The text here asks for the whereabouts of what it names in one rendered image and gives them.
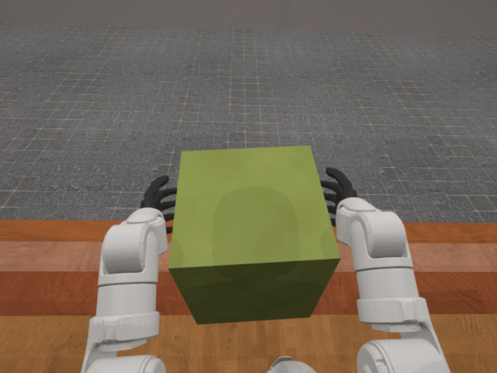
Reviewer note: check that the robot right hand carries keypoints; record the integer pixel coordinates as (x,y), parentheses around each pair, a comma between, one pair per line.
(343,189)

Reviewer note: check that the robot left upper arm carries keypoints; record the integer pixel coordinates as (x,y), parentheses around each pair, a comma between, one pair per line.
(128,364)

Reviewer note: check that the carton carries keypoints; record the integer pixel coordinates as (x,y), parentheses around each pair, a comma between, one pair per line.
(252,239)

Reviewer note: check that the robot left forearm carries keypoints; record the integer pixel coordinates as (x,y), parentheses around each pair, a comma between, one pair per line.
(126,313)

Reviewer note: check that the robot right shin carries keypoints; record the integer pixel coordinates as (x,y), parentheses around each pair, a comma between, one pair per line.
(284,358)

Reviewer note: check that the robot right forearm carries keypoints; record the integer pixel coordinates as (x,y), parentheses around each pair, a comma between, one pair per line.
(389,298)

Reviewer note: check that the robot right upper arm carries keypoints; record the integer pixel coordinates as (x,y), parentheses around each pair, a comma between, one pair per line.
(412,355)

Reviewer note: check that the robot left hand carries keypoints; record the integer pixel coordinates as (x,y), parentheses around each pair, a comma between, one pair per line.
(152,198)

